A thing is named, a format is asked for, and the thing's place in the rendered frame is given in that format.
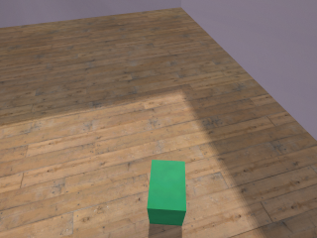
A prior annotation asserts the carton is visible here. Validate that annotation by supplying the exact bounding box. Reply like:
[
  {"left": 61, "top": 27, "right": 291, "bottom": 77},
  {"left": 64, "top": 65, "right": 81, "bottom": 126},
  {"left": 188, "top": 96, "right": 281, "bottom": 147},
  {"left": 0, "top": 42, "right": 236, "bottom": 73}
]
[{"left": 147, "top": 160, "right": 186, "bottom": 226}]

